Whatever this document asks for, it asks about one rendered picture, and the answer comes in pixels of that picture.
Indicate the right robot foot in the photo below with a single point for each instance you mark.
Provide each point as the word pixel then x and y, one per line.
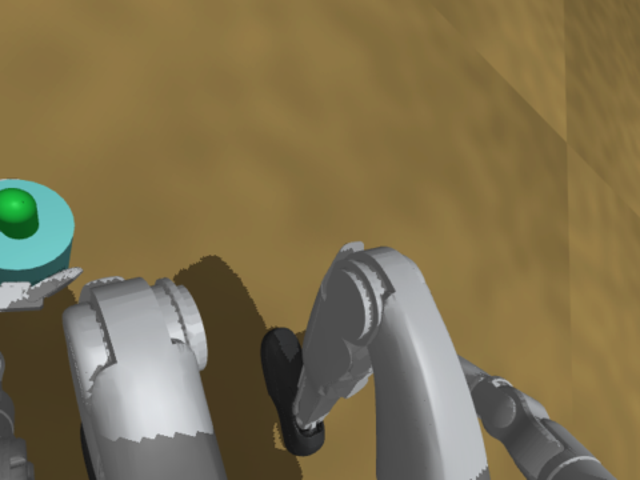
pixel 281 358

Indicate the left robot foot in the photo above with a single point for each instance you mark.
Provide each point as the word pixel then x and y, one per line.
pixel 86 455

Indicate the right robot hand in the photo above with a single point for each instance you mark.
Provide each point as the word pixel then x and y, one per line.
pixel 473 374

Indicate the left robot hand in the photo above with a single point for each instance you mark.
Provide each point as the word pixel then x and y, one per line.
pixel 21 296

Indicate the bottle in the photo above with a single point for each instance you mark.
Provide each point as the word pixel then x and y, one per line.
pixel 36 232

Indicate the right robot arm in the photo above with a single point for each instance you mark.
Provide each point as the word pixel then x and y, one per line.
pixel 541 448

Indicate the left robot arm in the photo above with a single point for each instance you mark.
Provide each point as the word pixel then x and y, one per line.
pixel 13 452

